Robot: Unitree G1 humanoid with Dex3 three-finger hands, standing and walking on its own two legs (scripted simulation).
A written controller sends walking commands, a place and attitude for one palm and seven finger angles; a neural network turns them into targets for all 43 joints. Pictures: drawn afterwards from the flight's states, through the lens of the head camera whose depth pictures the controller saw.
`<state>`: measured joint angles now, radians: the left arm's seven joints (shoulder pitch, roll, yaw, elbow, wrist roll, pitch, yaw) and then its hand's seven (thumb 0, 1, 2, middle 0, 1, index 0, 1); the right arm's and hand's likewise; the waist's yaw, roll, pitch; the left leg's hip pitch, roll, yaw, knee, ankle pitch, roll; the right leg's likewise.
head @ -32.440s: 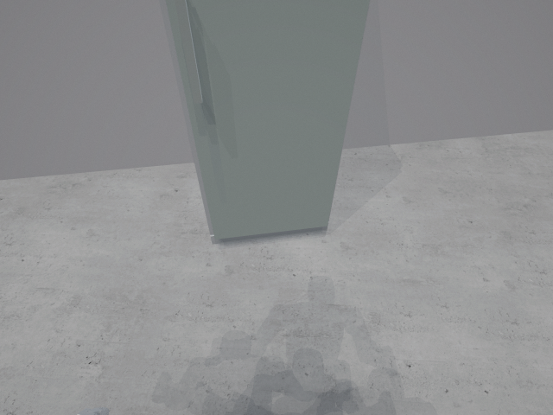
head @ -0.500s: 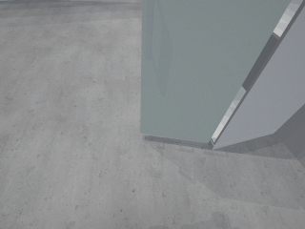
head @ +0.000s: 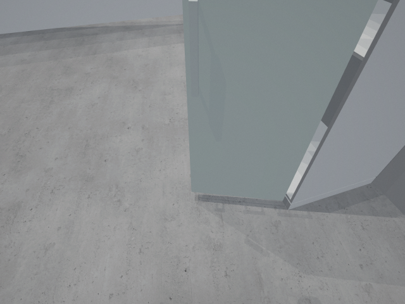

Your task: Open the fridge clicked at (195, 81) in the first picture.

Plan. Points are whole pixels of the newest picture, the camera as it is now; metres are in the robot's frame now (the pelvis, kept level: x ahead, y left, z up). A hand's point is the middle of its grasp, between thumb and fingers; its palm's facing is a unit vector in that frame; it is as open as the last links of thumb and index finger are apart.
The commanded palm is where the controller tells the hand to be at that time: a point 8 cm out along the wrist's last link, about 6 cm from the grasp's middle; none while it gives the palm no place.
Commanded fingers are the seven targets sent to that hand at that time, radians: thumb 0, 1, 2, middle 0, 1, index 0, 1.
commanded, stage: let the arm hang, fingers relaxed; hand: left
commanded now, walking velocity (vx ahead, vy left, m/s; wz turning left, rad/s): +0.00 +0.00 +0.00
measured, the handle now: (195, 51) +0.77 +0.07 +0.13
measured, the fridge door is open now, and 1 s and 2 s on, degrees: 65 65 65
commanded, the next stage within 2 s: look to check the result in 0.12 s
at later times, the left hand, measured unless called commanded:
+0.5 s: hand out of the picture +0.09 +0.23 -0.16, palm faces -0.03 -0.94 -0.34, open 7.4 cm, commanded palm none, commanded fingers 0.00 0.90 0.90 -0.20 -0.30 -0.20 -0.30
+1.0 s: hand out of the picture +0.11 +0.20 -0.16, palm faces -0.02 -0.95 -0.32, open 7.4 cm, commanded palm none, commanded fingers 0.00 0.90 0.90 -0.20 -0.30 -0.20 -0.30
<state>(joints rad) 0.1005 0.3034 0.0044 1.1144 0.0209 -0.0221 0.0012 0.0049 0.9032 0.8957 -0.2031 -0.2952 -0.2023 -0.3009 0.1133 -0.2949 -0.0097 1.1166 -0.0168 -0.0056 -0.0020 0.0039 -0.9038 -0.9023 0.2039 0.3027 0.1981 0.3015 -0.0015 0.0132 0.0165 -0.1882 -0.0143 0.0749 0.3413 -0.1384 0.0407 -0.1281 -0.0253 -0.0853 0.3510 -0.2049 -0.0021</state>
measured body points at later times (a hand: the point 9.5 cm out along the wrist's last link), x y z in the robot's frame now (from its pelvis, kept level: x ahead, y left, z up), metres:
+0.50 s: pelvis +0.03 -0.01 +0.00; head +0.05 -0.02 +0.45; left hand +0.09 +0.28 -0.13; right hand +0.10 -0.31 -0.14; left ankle +0.03 +0.09 -0.75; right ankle -0.01 -0.12 -0.75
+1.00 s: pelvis +0.04 -0.03 +0.00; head +0.05 -0.04 +0.45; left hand +0.11 +0.25 -0.13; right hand +0.11 -0.32 -0.14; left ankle +0.03 +0.09 -0.75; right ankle -0.01 -0.12 -0.75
